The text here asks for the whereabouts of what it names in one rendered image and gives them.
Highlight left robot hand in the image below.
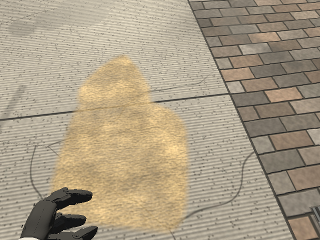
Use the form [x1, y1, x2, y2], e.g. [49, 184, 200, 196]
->
[20, 187, 98, 240]

